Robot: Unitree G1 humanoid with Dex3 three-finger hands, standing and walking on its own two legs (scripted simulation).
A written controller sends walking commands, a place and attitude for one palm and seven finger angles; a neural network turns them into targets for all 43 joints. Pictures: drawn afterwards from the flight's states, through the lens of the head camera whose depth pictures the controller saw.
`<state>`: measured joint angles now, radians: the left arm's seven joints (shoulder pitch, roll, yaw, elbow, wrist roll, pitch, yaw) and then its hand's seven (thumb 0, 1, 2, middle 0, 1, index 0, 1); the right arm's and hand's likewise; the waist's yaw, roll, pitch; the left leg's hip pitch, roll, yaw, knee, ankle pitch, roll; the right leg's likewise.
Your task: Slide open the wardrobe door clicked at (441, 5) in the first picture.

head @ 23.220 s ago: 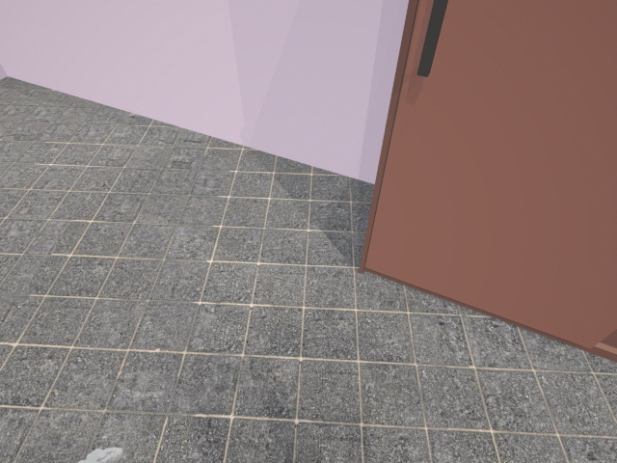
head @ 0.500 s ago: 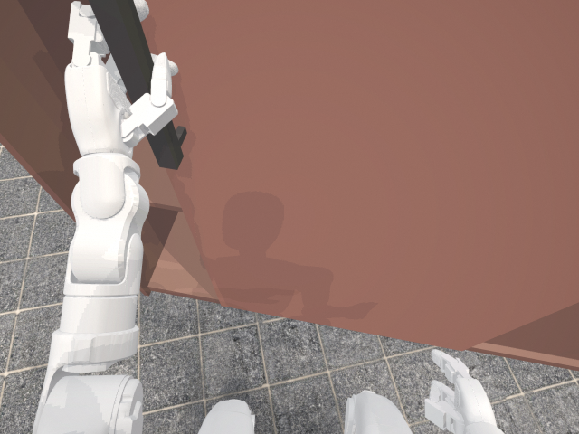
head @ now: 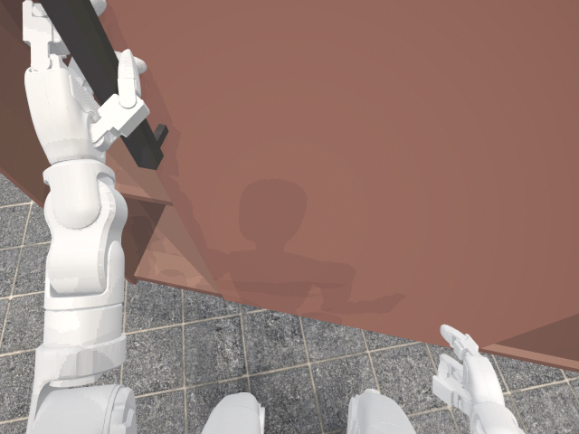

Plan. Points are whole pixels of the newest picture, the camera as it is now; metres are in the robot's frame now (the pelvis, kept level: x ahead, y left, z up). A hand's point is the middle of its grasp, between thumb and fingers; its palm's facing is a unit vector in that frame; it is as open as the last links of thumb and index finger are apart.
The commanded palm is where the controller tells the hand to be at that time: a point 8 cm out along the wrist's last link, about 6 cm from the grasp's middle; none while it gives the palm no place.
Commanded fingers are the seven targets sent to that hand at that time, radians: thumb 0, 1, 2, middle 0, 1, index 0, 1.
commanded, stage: step sideways, sliding the door along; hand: left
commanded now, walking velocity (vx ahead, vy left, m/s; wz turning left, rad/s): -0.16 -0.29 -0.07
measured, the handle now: (98, 28) +0.41 +0.26 +0.26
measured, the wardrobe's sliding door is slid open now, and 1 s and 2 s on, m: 0.34 0.48 0.48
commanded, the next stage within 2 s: stop walking and hold the door there in 1.16 s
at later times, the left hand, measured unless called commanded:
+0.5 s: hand (225, 110) +0.37 +0.14 +0.22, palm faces +0.49 -0.87 -0.08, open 7.3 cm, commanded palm +0.33 +0.11 +0.20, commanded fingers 0.00 0.90 0.90 -0.45 -1.40 -0.45 -1.40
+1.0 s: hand (285, 118) +0.37 +0.08 +0.22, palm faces +0.59 -0.80 -0.08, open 7.5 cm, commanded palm +0.33 +0.04 +0.21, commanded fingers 0.00 0.90 0.90 -0.45 -1.40 -0.45 -1.40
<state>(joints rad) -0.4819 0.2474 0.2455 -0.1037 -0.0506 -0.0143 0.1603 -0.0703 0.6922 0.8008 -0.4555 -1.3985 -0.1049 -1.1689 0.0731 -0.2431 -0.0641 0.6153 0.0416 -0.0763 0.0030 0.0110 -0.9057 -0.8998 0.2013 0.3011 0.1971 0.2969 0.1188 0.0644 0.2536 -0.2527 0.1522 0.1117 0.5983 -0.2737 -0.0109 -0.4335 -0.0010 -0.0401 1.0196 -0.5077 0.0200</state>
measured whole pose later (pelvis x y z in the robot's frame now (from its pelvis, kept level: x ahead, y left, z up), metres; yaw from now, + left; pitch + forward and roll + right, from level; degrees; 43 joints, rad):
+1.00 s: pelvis +0.01 -0.22 -0.01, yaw -1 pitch -2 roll -3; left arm -0.45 0.35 0.43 -0.01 -0.08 0.00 0.19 -0.09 0.71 0.83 -0.46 -1.40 0.00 -1.17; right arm 0.06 -0.20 0.01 0.57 0.05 -0.13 0.02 0.01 -0.90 -0.90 0.21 0.30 0.20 0.30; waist 0.11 0.08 0.21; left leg -0.33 0.23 0.00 0.79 -0.48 -0.08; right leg -0.21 0.01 -0.11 0.53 -0.28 -0.01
